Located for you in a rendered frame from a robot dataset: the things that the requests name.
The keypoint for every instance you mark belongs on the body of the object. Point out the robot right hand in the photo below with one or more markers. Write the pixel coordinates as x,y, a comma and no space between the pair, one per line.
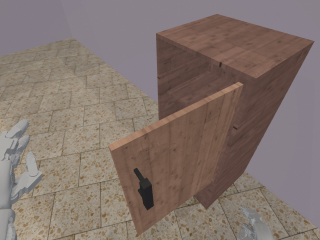
260,230

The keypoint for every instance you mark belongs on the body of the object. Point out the robot left hand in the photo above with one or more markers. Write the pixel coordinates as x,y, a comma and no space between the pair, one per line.
12,145

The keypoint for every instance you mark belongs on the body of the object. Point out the cupboard door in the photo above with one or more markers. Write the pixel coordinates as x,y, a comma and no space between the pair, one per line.
178,154

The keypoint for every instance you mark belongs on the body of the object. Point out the robot left forearm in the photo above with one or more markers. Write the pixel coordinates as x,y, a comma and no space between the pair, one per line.
7,229

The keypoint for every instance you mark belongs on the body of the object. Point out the handle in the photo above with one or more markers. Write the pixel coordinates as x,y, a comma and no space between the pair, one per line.
145,190

